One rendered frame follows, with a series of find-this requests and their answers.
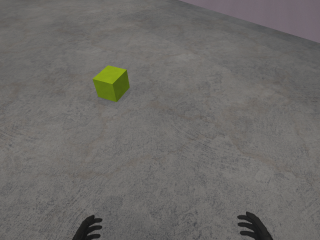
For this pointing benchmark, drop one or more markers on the left robot hand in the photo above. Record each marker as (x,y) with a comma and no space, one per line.
(84,229)

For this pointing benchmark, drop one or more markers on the right robot hand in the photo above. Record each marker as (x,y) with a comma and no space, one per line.
(260,231)

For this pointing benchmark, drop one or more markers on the carton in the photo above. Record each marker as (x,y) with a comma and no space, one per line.
(111,83)

